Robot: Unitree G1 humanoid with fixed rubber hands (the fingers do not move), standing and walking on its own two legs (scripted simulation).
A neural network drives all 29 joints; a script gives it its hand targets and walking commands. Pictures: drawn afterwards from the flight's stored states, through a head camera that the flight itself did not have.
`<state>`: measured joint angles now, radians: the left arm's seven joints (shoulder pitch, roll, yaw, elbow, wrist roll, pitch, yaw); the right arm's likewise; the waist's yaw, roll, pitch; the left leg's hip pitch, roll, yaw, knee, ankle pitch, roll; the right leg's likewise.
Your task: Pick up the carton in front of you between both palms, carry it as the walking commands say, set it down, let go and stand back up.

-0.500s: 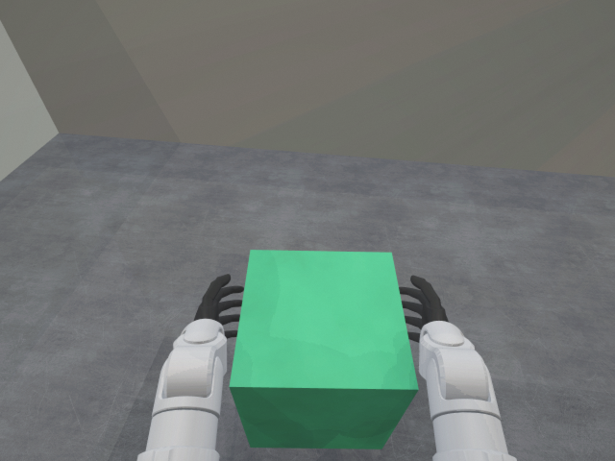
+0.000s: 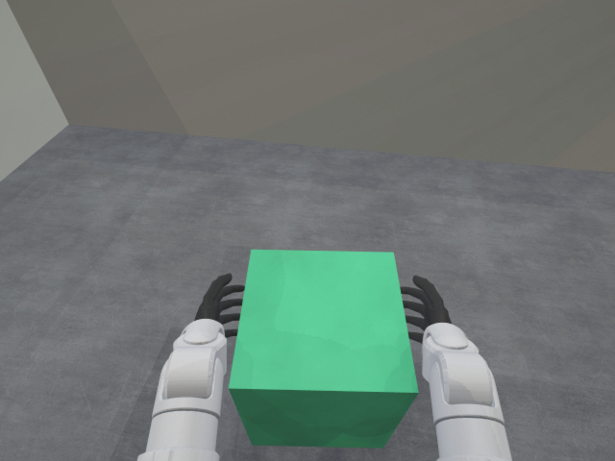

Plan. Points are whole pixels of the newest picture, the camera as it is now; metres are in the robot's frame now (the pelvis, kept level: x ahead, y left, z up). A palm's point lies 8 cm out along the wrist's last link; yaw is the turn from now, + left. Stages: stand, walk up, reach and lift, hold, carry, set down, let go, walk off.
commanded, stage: hold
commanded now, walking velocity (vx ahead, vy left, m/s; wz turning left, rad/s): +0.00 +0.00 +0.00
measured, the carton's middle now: (319, 352) +0.30 -0.01 -0.06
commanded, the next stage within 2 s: set down in 0.92 s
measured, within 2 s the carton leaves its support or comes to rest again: neither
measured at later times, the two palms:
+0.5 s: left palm (193, 349) +0.25 +0.15 +0.05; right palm (428, 322) +0.28 -0.14 +0.05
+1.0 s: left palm (194, 331) +0.27 +0.16 +0.04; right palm (419, 306) +0.31 -0.14 +0.05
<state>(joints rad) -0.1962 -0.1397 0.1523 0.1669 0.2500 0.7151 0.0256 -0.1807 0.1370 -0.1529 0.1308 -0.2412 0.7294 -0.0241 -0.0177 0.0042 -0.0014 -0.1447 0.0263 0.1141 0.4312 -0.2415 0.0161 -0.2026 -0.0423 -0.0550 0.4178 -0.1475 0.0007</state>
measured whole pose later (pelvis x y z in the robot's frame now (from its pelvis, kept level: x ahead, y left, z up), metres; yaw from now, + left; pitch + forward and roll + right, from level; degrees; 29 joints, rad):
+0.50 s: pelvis -0.02 -0.03 +0.00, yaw +7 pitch -9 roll +0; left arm -0.28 -0.16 0.25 0.30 0.30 0.72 -0.02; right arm -0.29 0.16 -0.25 0.29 -0.31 0.73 0.02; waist -0.01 0.01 0.02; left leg -0.06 -0.01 -0.05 0.41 -0.19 -0.01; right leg -0.08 0.02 0.03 0.41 -0.18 -0.01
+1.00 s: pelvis +0.01 -0.02 +0.00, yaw +7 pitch -7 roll +0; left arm -0.27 -0.15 0.23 0.27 0.28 0.73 0.00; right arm -0.27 0.15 -0.22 0.26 -0.29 0.73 0.00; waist -0.01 0.01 0.02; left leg -0.04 -0.02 -0.08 0.36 -0.20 -0.01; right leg -0.05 0.02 0.05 0.36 -0.19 0.00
